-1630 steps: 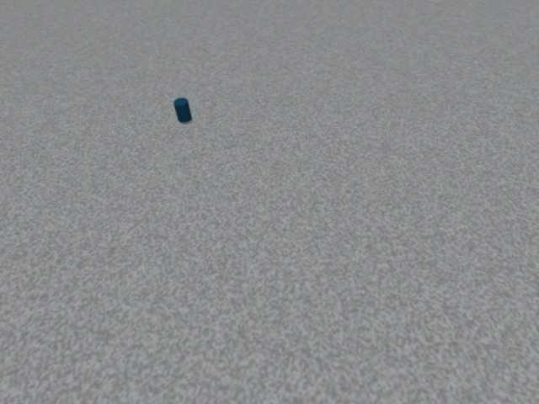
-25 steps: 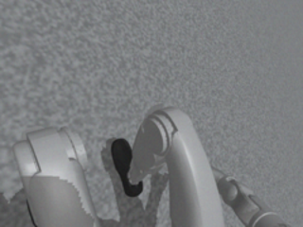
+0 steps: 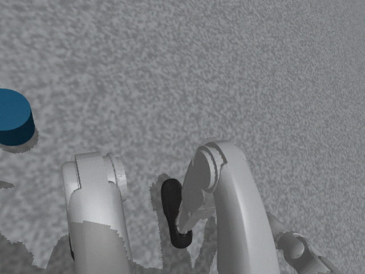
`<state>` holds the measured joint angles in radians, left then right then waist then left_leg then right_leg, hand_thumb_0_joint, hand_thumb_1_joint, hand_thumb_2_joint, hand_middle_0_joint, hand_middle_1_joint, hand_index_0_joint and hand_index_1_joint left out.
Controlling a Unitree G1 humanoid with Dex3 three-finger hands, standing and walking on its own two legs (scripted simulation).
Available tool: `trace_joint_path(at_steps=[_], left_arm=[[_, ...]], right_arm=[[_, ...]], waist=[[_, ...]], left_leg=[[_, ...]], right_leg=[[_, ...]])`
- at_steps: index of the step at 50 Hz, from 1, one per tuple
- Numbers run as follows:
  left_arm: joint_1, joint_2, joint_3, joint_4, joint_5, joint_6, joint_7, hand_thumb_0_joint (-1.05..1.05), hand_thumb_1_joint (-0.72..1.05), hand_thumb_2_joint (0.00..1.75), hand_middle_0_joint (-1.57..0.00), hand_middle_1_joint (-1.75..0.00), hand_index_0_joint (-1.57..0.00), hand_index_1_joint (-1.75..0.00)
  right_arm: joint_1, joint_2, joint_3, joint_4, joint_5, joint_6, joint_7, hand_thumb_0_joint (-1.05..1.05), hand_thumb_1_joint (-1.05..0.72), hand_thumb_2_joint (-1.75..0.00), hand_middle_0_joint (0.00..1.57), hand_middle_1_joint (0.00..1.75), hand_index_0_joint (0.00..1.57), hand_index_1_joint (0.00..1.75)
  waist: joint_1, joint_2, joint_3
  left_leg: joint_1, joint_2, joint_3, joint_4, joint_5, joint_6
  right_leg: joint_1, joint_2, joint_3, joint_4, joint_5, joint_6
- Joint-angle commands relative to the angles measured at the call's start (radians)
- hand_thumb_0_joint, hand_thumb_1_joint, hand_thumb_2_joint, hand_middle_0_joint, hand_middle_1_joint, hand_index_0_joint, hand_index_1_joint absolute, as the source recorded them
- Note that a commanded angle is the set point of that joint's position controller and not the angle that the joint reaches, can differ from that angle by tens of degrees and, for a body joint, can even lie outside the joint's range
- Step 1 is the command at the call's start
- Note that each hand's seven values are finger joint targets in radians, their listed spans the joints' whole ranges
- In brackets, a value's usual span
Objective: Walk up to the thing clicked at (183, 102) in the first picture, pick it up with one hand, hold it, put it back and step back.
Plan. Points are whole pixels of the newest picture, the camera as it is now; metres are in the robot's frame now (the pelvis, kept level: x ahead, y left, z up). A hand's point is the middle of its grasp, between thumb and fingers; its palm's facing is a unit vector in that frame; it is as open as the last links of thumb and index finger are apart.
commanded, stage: rise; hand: left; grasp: from the side
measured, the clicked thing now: (9, 119) +0.43 +0.30 -0.24
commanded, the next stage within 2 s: home in 0.06 s
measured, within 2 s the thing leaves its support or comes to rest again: neither
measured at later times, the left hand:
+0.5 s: hand out of the picture +0.27 +0.39 -0.02, palm faces +0.27 -0.83 -0.48, open 17.4 cm
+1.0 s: hand out of the picture +0.26 +0.26 +0.21, palm faces +0.32 -0.86 -0.40, open 17.3 cm
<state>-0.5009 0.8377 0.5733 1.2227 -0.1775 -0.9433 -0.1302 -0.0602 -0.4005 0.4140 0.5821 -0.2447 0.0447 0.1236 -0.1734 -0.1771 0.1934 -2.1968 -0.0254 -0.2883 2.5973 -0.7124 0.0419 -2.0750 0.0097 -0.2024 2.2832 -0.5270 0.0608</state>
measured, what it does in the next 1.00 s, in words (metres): rises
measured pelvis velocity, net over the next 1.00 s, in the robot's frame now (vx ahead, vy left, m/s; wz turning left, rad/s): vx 0.08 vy -0.03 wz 0.21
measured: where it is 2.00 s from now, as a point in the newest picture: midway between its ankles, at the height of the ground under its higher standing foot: (138, 246)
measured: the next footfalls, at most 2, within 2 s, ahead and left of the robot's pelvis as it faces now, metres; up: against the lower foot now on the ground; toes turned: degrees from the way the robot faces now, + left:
none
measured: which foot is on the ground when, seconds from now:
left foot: down 0.00-1.00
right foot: down 0.00-1.00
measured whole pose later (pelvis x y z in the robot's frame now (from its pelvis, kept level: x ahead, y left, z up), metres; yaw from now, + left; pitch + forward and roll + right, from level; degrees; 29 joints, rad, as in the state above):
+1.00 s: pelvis +0.08 -0.03 +0.31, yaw +12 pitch +24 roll -2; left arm 0.14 0.31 0.14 0.32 0.00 0.14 0.15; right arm 0.15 -0.25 0.00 0.51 0.06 0.00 -0.13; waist -0.04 0.01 -0.18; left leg -1.26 0.02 -0.06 1.46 -0.63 -0.02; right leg -1.28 -0.02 -0.04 1.41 -0.54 0.00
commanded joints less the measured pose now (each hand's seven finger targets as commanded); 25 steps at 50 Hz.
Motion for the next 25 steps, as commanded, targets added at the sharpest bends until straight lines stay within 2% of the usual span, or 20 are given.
trace_joint_path(at_steps=[1,2,3,4,5,6,7,8,9,10,11,12,13,15,16,17,18,20,24,25], left_arm=[[-0.296,0.066,-0.007,-0.199,-0.050,-0.045,-0.042,0.00,-0.53,0.05,-0.05,0.00,-0.03,0.00],[-0.211,0.360,0.036,-0.154,0.177,0.046,-0.007,0.00,-0.58,0.08,-0.08,-0.04,-0.06,-0.05],[-0.294,0.295,0.021,-0.220,0.165,0.085,0.006,0.00,-0.60,0.08,-0.08,-0.04,-0.06,-0.06],[-0.351,0.206,-0.024,-0.254,0.157,0.109,0.007,0.00,-0.60,0.09,-0.09,-0.05,-0.06,-0.07],[-0.396,0.230,-0.019,-0.283,0.167,0.128,0.019,0.00,-0.61,0.10,-0.09,-0.05,-0.06,-0.08],[-0.269,0.240,0.023,-0.261,0.180,0.165,0.034,0.00,-0.61,0.10,-0.10,-0.06,-0.07,-0.08],[-0.222,0.262,0.022,-0.267,0.200,0.200,0.040,0.00,-0.61,0.10,-0.10,-0.04,-0.07,-0.07],[-0.215,0.331,0.059,-0.305,0.216,0.227,0.050,0.00,-0.61,0.09,-0.11,-0.05,-0.08,-0.07],[-0.272,0.390,0.078,-0.398,0.231,0.244,0.057,0.00,-0.53,0.15,-0.07,-0.08,-0.07,-0.08],[-0.243,0.354,0.060,-0.421,0.238,0.271,0.058,0.00,-0.46,0.11,-0.06,-0.07,-0.06,-0.07],[-0.189,0.326,0.060,-0.440,0.242,0.304,0.061,0.00,-0.46,0.11,-0.06,-0.07,-0.06,-0.07],[-0.142,0.257,0.024,-0.444,0.242,0.339,0.062,0.00,-0.43,0.13,-0.06,-0.08,-0.06,-0.08],[-0.099,0.152,-0.022,-0.406,0.241,0.375,0.062,0.00,-0.47,0.10,-0.06,-0.07,-0.06,-0.07],[0.030,0.015,-0.078,-0.339,0.240,0.445,0.056,0.00,-0.54,0.07,-0.06,-0.06,-0.05,-0.06],[0.043,0.014,-0.074,-0.384,0.241,0.470,0.058,0.00,-0.58,0.04,-0.05,-0.05,-0.05,-0.05],[0.094,-0.002,-0.079,-0.415,0.243,0.499,0.060,0.00,-0.54,0.07,-0.06,-0.06,-0.06,-0.06],[0.095,-0.037,-0.117,-0.489,0.241,0.528,0.058,0.00,-0.54,0.07,-0.06,-0.06,-0.06,-0.06],[0.161,-0.102,-0.169,-0.584,0.235,0.596,0.065,0.00,-0.57,0.05,-0.05,-0.05,-0.05,-0.06],[0.152,-0.015,-0.148,-0.844,0.238,0.708,0.111,0.00,-0.55,0.05,-0.05,-0.05,-0.05,-0.05],[0.185,-0.019,-0.148,-0.880,0.236,0.731,0.125,0.00,-0.55,0.06,-0.05,-0.05,-0.05,-0.06]], right_arm=[[0.016,-0.323,-0.161,-0.021,0.028,-0.035,-0.026,0.00,-0.82,-0.89,0.20,0.30,0.20,0.30],[0.080,-0.308,-0.251,0.027,0.073,-0.018,-0.039,0.00,-0.90,-0.93,0.20,0.30,0.20,0.30],[0.074,-0.291,-0.252,-0.014,0.082,-0.011,-0.038,0.00,-0.97,-0.93,0.20,0.30,0.20,0.30],[0.074,-0.272,-0.259,-0.031,0.087,-0.008,-0.037,0.00,-0.97,-0.93,0.20,0.30,0.20,0.30],[0.090,-0.269,-0.263,-0.029,0.101,-0.005,-0.037,0.00,-0.98,-0.93,0.20,0.30,0.20,0.30],[0.095,-0.267,-0.280,-0.032,0.107,-0.002,-0.041,0.00,-1.00,-0.94,0.20,0.30,0.20,0.30],[0.096,-0.259,-0.282,-0.034,0.113,-0.001,-0.044,0.00,-1.01,-0.94,0.20,0.30,0.20,0.30],[0.111,-0.262,-0.293,-0.039,0.120,0.005,-0.047,0.00,-1.03,-0.95,0.20,0.30,0.20,0.30],[0.127,-0.251,-0.304,-0.029,0.125,0.013,-0.049,0.00,-0.95,-0.90,0.20,0.30,0.20,0.30],[0.134,-0.238,-0.318,-0.033,0.135,0.019,-0.052,0.00,-0.90,-0.90,0.20,0.30,0.20,0.30],[0.153,-0.223,-0.332,-0.024,0.143,0.022,-0.055,0.00,-0.90,-0.90,0.20,0.30,0.20,0.30],[0.150,-0.208,-0.345,-0.035,0.155,0.022,-0.056,0.00,-0.90,-0.90,0.20,0.30,0.20,0.30],[0.152,-0.196,-0.358,-0.041,0.165,0.020,-0.055,0.00,-0.90,-0.90,0.20,0.30,0.20,0.30],[0.156,-0.187,-0.390,-0.054,0.188,0.018,-0.054,0.00,-0.90,-0.90,0.20,0.30,0.20,0.30],[0.161,-0.186,-0.404,-0.049,0.197,0.022,-0.055,0.00,-0.90,-0.90,0.20,0.30,0.20,0.30],[0.167,-0.178,-0.424,-0.057,0.206,0.026,-0.056,0.00,-0.90,-0.90,0.20,0.30,0.20,0.30],[0.168,-0.168,-0.442,-0.069,0.219,0.029,-0.057,0.00,-0.90,-0.90,0.20,0.30,0.20,0.30],[0.186,-0.154,-0.467,-0.089,0.240,0.036,-0.060,0.00,-0.90,-0.90,0.20,0.30,0.20,0.30],[0.199,-0.136,-0.496,-0.126,0.273,0.041,-0.093,0.00,-0.90,-0.90,0.20,0.30,0.20,0.30],[0.201,-0.124,-0.496,-0.139,0.279,0.041,-0.103,0.00,-0.90,-0.90,0.20,0.30,0.20,0.30]], waist=[[-0.105,0.409,-0.517],[-0.015,0.542,-0.635],[-0.030,0.600,-0.676],[-0.048,0.597,-0.719],[-0.047,0.631,-0.728],[-0.001,0.643,-0.727],[0.023,0.673,-0.719],[0.047,0.692,-0.732],[0.062,0.738,-0.768],[0.071,0.768,-0.782],[0.085,0.770,-0.792],[0.087,0.754,-0.779],[0.074,0.714,-0.752],[0.069,0.592,-0.731],[0.082,0.548,-0.731],[0.097,0.500,-0.773],[0.103,0.493,-0.815],[0.093,0.398,-0.878],[0.110,0.336,-0.969],[0.113,0.307,-0.984]], left_leg=[[0.327,0.056,0.002,-0.422,-0.036,-0.048],[0.453,0.056,0.044,-0.489,-0.001,-0.053],[0.487,0.068,0.035,-0.518,0.006,-0.061],[0.506,0.070,0.033,-0.539,-0.005,-0.063],[0.512,0.068,0.043,-0.553,-0.020,-0.066],[0.531,0.061,0.053,-0.586,-0.005,-0.072],[0.541,0.062,0.063,-0.607,0.009,-0.075],[0.559,0.061,0.067,-0.617,0.041,-0.078],[0.586,0.061,0.082,-0.617,0.074,-0.078],[0.608,0.059,0.090,-0.640,0.089,-0.082],[0.622,0.057,0.103,-0.641,0.132,-0.083],[0.604,0.053,0.117,-0.656,0.118,-0.079],[0.576,0.048,0.120,-0.672,0.088,-0.074],[0.530,0.037,0.127,-0.692,0.061,-0.059],[0.525,0.034,0.123,-0.697,0.070,-0.056],[0.537,0.030,0.132,-0.698,0.091,-0.052],[0.560,0.028,0.136,-0.714,0.088,-0.050],[0.593,0.020,0.133,-0.747,0.106,-0.040],[0.663,0.015,0.146,-0.822,0.084,-0.024],[0.670,0.013,0.151,-0.850,0.062,-0.018]], right_leg=[[0.172,0.027,-0.093,-0.092,-0.003,-0.067],[0.142,0.012,-0.062,-0.107,-0.016,-0.075],[0.133,0.013,-0.053,-0.090,-0.012,-0.077],[0.119,0.011,-0.049,-0.097,-0.015,-0.080],[0.127,0.010,-0.044,-0.100,-0.017,-0.080],[0.126,0.004,-0.036,-0.105,-0.017,-0.082],[0.111,0.002,-0.025,-0.104,-0.020,-0.087],[0.100,0.001,-0.017,-0.100,-0.012,-0.091],[0.091,-0.001,-0.003,-0.099,-0.005,-0.096],[0.082,-0.006,0.008,-0.098,-0.002,-0.100],[0.080,-0.004,0.015,-0.107,0.012,-0.103],[0.075,-0.005,0.023,-0.125,0.003,-0.106],[0.066,-0.008,0.023,-0.142,-0.005,-0.107],[0.081,-0.012,0.026,-0.188,-0.014,-0.103],[0.074,-0.015,0.029,-0.201,-0.015,-0.100],[0.091,-0.016,0.037,-0.228,-0.014,-0.100],[0.089,-0.017,0.052,-0.244,-0.021,-0.105],[0.173,-0.021,0.064,-0.305,-0.010,-0.096],[0.309,-0.019,0.106,-0.419,-0.021,-0.093],[0.367,-0.019,0.113,-0.451,-0.037,-0.090]])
